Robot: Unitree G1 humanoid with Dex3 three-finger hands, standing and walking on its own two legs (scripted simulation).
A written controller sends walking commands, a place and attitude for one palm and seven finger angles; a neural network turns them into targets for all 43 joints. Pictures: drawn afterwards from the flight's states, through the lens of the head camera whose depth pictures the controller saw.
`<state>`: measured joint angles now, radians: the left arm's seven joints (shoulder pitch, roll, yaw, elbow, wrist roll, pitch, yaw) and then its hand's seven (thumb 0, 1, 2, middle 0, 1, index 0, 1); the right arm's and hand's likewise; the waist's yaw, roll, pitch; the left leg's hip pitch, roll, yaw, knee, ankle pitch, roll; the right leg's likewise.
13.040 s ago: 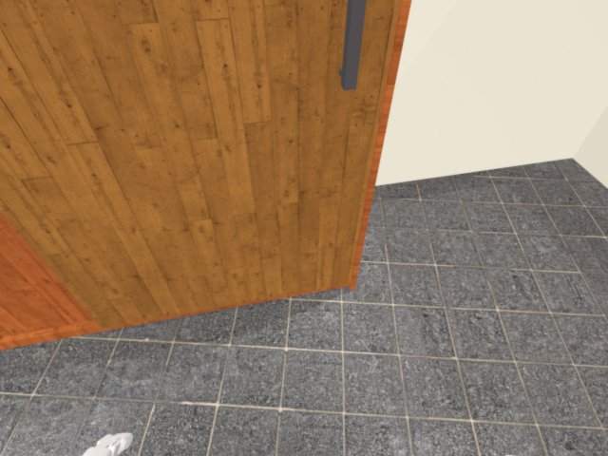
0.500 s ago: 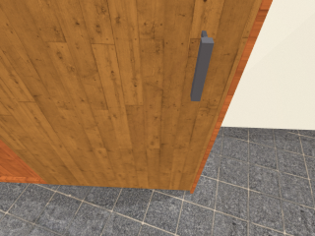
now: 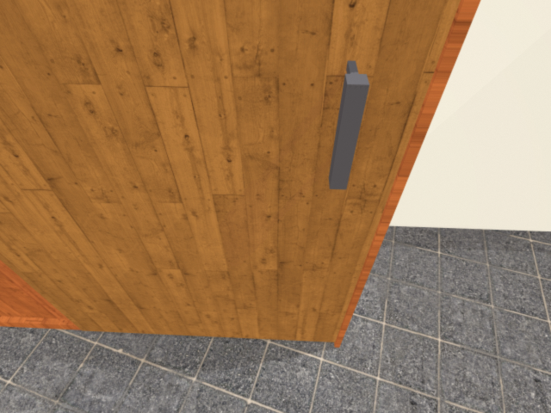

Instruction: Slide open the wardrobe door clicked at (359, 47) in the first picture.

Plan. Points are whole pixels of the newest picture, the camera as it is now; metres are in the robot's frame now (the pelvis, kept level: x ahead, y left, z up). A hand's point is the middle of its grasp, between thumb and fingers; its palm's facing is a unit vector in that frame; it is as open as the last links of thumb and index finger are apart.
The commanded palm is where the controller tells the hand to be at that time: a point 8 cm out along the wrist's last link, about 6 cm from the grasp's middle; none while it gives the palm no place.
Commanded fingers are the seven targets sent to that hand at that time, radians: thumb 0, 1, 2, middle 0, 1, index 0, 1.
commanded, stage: look again from close up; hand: right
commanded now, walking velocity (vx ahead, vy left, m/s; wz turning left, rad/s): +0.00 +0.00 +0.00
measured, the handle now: (344, 128) +0.45 -0.06 +0.20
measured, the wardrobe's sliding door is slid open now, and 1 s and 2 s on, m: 0.00 0.00 0.00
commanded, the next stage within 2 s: raise the hand with hooked fingers in 0.38 s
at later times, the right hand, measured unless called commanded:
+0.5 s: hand out of the picture -0.01 -0.18 -0.18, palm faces -0.02 +0.98 -0.19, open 7.4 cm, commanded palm +0.09 -0.24 -0.06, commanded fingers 0.00 -0.85 -0.88 0.20 0.33 0.20 0.33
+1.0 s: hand out of the picture +0.13 -0.21 +0.00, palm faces +0.17 +0.99 -0.04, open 9.1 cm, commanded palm +0.13 -0.27 +0.03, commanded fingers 0.00 -0.27 -0.63 0.25 0.70 0.25 0.70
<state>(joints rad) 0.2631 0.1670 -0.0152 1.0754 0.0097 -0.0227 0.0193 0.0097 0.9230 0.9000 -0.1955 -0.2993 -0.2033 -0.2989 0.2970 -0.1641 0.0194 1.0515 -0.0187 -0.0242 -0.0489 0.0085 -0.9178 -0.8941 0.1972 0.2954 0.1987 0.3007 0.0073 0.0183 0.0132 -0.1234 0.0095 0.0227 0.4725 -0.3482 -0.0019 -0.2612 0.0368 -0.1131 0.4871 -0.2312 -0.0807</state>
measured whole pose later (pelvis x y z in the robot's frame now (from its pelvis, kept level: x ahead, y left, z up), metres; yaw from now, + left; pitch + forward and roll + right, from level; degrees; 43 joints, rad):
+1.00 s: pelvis -0.03 +0.02 -0.04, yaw -5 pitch +5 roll +2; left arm 0.24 0.29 0.03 0.50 -0.04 -0.22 0.06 0.01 0.90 0.90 -0.20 -0.30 -0.20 -0.30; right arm 0.53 -0.29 -0.23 -0.02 0.30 -0.34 0.27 0.02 -0.50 -0.72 0.23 0.56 0.23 0.56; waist -0.01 0.02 -0.09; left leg -0.52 -0.06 0.11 0.86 -0.43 0.07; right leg -0.62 0.02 -0.01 0.90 -0.37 -0.05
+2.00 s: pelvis -0.01 -0.01 +0.00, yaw -6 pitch -2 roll +2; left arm 0.20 0.25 -0.12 0.60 -0.09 -0.21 0.10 0.01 0.90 0.90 -0.20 -0.30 -0.21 -0.30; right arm -0.08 -0.53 -0.44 -0.06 0.35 0.19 0.47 -0.01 0.48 -0.30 0.30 1.19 0.30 1.19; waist -0.05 -0.05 -0.01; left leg -0.15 -0.02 0.08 0.46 -0.27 0.02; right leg -0.24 0.07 -0.02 0.50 -0.22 -0.09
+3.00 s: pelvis +0.01 +0.01 +0.00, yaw -6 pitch -1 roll +1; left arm 0.18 0.30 -0.08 0.60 -0.11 -0.18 0.09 0.01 0.90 0.90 -0.20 -0.30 -0.21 -0.30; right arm -0.17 -0.48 -0.36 -0.01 0.34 0.28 0.48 -0.01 0.50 -0.30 0.30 1.20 0.30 1.20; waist -0.04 -0.07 -0.01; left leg -0.17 -0.04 0.08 0.49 -0.30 0.04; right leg -0.27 0.06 -0.01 0.53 -0.25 -0.07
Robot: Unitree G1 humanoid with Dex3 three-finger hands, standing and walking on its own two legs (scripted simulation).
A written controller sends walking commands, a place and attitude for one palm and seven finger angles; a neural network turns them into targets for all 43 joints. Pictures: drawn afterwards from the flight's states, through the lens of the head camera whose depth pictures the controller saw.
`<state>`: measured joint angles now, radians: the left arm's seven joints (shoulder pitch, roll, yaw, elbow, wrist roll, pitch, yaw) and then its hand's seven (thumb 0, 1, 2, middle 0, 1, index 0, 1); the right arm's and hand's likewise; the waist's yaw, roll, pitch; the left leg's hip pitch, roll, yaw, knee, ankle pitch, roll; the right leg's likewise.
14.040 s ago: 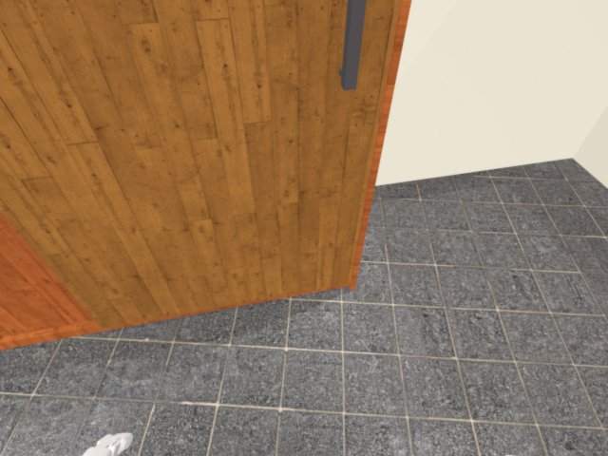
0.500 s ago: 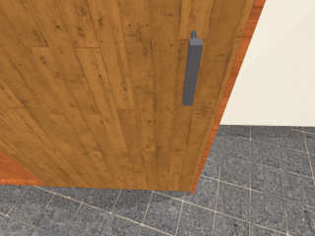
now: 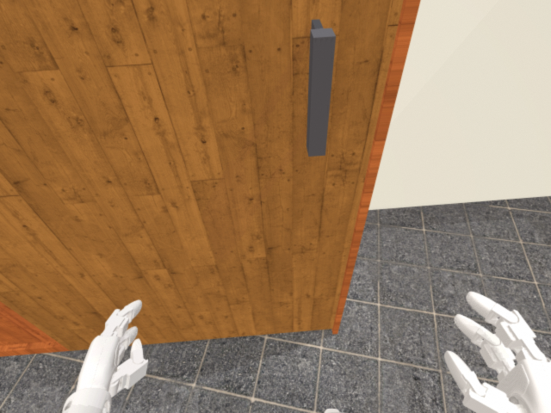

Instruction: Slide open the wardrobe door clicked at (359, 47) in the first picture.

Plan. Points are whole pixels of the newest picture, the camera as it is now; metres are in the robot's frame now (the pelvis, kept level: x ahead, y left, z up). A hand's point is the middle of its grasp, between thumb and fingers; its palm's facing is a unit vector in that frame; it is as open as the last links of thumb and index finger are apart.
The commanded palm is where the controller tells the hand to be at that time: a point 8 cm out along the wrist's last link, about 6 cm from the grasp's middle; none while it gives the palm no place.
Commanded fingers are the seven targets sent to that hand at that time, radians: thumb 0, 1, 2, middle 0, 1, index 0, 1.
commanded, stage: raise the hand with hooked fingers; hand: right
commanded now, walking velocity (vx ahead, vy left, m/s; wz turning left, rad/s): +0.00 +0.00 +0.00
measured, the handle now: (316, 91) +0.48 -0.04 +0.24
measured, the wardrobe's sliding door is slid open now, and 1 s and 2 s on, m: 0.00 0.00 0.00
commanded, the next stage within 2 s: move the hooked fingers beside the handle in 1.58 s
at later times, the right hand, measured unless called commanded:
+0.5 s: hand (504, 258) +0.27 -0.25 +0.15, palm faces -0.05 +0.99 -0.09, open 12.2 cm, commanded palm +0.24 -0.31 +0.16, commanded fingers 0.00 0.31 -0.38 0.29 1.08 0.29 1.08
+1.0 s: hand out of the picture +0.28 -0.29 +0.25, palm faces -0.02 +0.98 -0.19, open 13.9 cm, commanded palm +0.25 -0.35 +0.26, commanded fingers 0.00 0.50 -0.30 0.30 1.20 0.30 1.20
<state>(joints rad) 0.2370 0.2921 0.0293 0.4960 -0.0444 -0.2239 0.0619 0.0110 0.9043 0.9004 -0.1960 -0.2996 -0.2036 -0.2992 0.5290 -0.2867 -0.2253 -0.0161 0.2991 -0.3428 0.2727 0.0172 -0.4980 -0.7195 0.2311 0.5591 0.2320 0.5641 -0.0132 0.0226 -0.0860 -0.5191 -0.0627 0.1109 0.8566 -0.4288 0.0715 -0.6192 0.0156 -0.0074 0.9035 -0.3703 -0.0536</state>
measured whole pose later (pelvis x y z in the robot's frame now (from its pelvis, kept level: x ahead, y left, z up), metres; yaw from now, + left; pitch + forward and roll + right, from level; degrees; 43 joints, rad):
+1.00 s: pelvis +0.02 -0.03 +0.04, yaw -1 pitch -2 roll +2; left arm 0.20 0.25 -0.12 0.60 -0.09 -0.21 0.10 0.01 0.90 0.90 -0.20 -0.30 -0.21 -0.30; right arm -0.08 -0.53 -0.44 -0.06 0.35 0.19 0.47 -0.01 0.48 -0.30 0.30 1.19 0.30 1.19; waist -0.05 -0.05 -0.01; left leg -0.15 -0.02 0.08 0.46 -0.27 0.02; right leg -0.24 0.07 -0.02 0.50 -0.22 -0.09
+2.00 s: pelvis +0.03 -0.01 +0.04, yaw -1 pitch -1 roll +1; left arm 0.18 0.30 -0.08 0.60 -0.11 -0.18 0.09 0.01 0.90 0.90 -0.20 -0.30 -0.21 -0.30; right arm -0.17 -0.48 -0.36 -0.01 0.34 0.28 0.48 -0.01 0.50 -0.30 0.30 1.20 0.30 1.20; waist -0.04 -0.07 -0.01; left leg -0.17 -0.04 0.08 0.49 -0.30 0.04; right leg -0.27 0.06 -0.01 0.53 -0.25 -0.07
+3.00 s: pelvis +0.05 +0.00 +0.05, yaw +1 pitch -1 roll +0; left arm 0.18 0.26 -0.08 0.62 -0.09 -0.03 0.06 0.01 0.90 0.90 -0.20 -0.30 -0.21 -0.30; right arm -0.40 -0.28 -0.16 0.12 0.24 0.39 0.14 -0.01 0.49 -0.30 0.30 1.20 0.30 1.20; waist 0.00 -0.05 -0.04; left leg -0.14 -0.04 0.05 0.45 -0.30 0.05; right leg -0.21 0.06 -0.03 0.45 -0.23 -0.06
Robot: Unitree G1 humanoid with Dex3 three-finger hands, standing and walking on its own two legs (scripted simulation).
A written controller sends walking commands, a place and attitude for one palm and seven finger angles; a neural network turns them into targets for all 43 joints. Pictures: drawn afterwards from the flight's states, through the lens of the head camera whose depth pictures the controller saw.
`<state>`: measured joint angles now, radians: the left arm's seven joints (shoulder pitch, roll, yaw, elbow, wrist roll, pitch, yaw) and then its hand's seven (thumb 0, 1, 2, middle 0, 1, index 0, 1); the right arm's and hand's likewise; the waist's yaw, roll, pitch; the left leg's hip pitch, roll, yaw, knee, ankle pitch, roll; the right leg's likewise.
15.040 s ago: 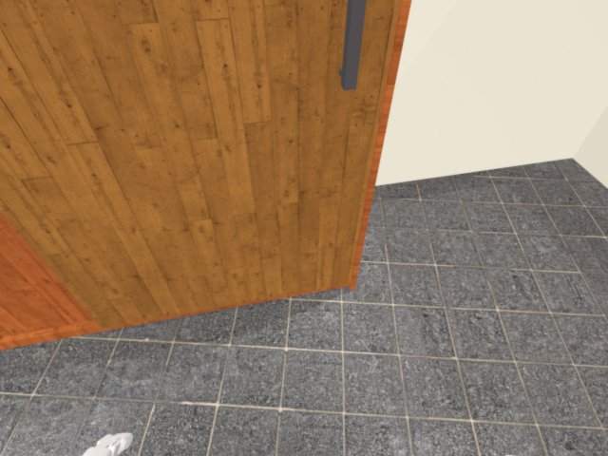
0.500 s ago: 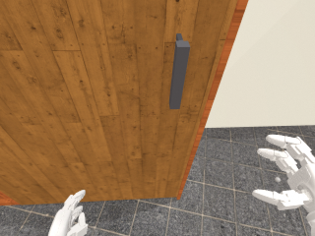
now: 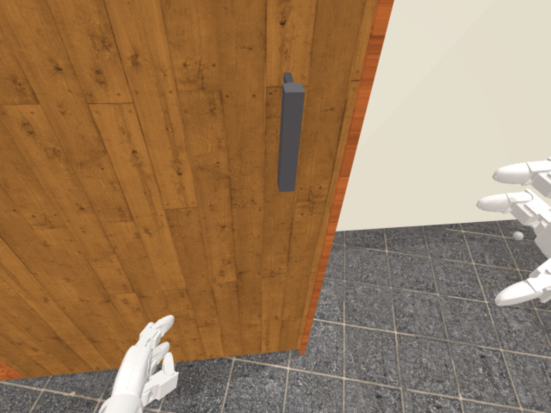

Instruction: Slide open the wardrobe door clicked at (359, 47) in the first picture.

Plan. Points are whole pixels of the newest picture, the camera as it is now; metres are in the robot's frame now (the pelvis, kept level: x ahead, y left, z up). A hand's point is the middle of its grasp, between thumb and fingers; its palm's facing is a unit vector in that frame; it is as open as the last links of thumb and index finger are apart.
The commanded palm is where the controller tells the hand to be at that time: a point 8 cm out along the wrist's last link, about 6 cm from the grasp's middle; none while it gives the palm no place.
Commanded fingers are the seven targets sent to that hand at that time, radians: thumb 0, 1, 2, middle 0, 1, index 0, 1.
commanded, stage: raise the hand with hooked fingers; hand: right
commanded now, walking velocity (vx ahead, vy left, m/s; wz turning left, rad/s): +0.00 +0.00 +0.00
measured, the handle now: (287, 134) +0.46 -0.01 +0.20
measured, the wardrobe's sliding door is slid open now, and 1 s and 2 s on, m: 0.00 0.00 0.00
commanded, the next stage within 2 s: move the hooked fingers beside the handle in 0.58 s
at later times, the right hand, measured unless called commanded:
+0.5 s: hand (533, 208) +0.28 -0.27 +0.23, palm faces +0.06 +0.99 -0.13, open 13.9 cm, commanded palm +0.24 -0.30 +0.22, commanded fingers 0.00 0.50 -0.30 0.30 1.20 0.30 1.20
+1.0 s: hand (456, 217) +0.30 -0.21 +0.19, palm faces -0.13 +0.98 -0.13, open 14.0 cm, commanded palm +0.28 -0.27 +0.22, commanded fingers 0.00 0.50 -0.30 0.30 1.20 0.30 1.20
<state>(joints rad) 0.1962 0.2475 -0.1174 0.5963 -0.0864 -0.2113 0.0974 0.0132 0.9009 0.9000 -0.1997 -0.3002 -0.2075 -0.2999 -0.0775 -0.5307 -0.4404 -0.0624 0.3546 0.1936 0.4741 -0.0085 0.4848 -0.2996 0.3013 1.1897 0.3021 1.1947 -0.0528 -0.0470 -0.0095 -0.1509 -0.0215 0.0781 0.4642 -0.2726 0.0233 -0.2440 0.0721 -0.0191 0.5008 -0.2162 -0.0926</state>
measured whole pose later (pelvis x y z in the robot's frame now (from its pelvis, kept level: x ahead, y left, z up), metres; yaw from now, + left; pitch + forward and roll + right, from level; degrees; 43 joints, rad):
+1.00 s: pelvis +0.01 +0.02 +0.00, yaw +0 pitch -1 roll +1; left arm 0.18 0.30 -0.08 0.60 -0.11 -0.18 0.09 0.01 0.90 0.90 -0.20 -0.30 -0.21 -0.30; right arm -0.17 -0.48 -0.36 -0.01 0.34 0.28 0.48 -0.01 0.50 -0.30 0.30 1.20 0.30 1.20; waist -0.04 -0.07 -0.01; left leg -0.17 -0.04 0.08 0.49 -0.30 0.04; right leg -0.27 0.06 -0.01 0.53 -0.25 -0.07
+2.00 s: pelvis +0.03 +0.03 +0.00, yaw +1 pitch -1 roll +0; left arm 0.18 0.26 -0.08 0.62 -0.09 -0.03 0.06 0.01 0.90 0.90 -0.20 -0.30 -0.21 -0.30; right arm -0.40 -0.28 -0.16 0.12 0.24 0.39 0.14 -0.01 0.49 -0.30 0.30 1.20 0.30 1.20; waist 0.00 -0.05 -0.04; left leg -0.14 -0.04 0.05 0.45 -0.30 0.05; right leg -0.21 0.06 -0.03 0.45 -0.23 -0.06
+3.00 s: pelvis +0.02 +0.05 +0.00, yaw +2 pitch -1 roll -1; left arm 0.19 0.26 -0.07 0.62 -0.11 0.02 0.06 0.01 0.90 0.90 -0.20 -0.30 -0.21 -0.30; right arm -0.52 -0.31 -0.17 0.34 0.23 0.33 0.13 -0.01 0.50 -0.29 0.30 1.20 0.30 1.20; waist 0.01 -0.04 -0.06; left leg -0.14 -0.07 0.05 0.44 -0.28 0.08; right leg -0.21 0.03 -0.03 0.45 -0.22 -0.03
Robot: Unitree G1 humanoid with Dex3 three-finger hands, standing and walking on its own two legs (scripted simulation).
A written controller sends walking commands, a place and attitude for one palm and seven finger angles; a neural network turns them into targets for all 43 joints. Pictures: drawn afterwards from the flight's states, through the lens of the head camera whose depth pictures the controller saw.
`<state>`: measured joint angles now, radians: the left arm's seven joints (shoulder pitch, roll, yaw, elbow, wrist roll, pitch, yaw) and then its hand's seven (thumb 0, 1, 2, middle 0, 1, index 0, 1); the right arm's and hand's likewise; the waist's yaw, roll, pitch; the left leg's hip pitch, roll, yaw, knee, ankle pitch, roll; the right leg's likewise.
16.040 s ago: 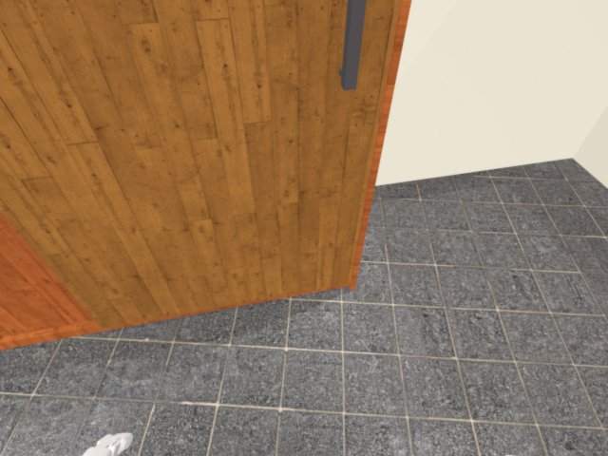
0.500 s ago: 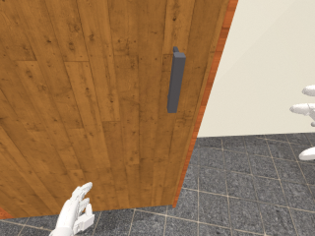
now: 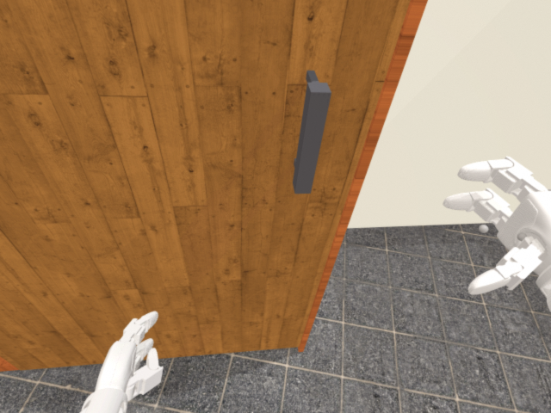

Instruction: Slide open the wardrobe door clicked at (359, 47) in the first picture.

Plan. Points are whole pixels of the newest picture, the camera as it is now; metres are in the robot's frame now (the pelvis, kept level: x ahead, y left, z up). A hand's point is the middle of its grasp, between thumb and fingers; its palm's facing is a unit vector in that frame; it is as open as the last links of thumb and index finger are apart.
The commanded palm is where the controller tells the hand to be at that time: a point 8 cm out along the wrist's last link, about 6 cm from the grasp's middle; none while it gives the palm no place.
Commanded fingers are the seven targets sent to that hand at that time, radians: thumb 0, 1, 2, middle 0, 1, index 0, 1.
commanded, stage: move the hooked fingers beside the handle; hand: right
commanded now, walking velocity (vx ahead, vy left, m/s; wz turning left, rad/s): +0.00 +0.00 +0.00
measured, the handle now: (306, 135) +0.45 -0.02 +0.20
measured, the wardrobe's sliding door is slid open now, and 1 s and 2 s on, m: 0.00 0.00 0.00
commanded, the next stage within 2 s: none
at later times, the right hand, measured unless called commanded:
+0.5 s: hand (454, 185) +0.33 -0.19 +0.22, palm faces -0.06 +1.00 -0.07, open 13.9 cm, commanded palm +0.31 -0.24 +0.21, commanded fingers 0.00 0.50 -0.30 0.30 1.20 0.30 1.20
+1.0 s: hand (382, 175) +0.38 -0.13 +0.19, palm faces -0.10 +0.99 -0.03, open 14.0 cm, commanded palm +0.35 -0.18 +0.21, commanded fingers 0.00 0.50 -0.30 0.30 1.20 0.30 1.20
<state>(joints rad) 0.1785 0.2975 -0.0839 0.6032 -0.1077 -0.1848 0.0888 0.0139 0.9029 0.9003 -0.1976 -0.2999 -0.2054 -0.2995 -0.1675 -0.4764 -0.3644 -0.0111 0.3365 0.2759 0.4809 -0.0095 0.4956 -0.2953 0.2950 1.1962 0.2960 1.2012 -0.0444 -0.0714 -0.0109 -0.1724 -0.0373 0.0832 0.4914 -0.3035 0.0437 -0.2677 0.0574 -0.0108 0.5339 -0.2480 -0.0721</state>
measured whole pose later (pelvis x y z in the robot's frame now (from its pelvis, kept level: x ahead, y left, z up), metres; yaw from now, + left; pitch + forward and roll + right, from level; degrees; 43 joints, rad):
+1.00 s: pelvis +0.02 +0.01 +0.00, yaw +1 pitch -1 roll +0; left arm 0.18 0.26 -0.08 0.62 -0.09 -0.03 0.06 0.01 0.90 0.90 -0.20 -0.30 -0.21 -0.30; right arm -0.40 -0.28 -0.16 0.12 0.24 0.39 0.14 -0.01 0.49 -0.30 0.30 1.20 0.30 1.20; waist 0.00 -0.05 -0.04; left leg -0.14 -0.04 0.05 0.45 -0.30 0.05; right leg -0.21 0.06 -0.03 0.45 -0.23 -0.06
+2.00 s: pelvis +0.01 +0.03 +0.01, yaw +2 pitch -1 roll -1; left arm 0.19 0.26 -0.07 0.62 -0.11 0.02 0.06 0.01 0.90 0.90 -0.20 -0.30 -0.21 -0.30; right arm -0.52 -0.31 -0.17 0.34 0.23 0.33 0.13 -0.01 0.50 -0.29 0.30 1.20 0.30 1.20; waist 0.01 -0.04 -0.06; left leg -0.14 -0.07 0.05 0.44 -0.28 0.08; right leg -0.21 0.03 -0.03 0.45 -0.22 -0.03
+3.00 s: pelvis +0.01 +0.02 +0.01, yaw +2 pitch -2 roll +0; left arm 0.20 0.24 -0.07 0.66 -0.09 0.02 0.05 0.01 0.90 0.90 -0.20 -0.30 -0.20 -0.30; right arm -0.52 -0.24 -0.11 0.18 0.21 0.27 0.06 -0.01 0.50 -0.29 0.30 1.20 0.30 1.20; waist 0.00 -0.04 -0.05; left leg -0.09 -0.05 0.05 0.42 -0.28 0.07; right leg -0.16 0.04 -0.03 0.43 -0.22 -0.05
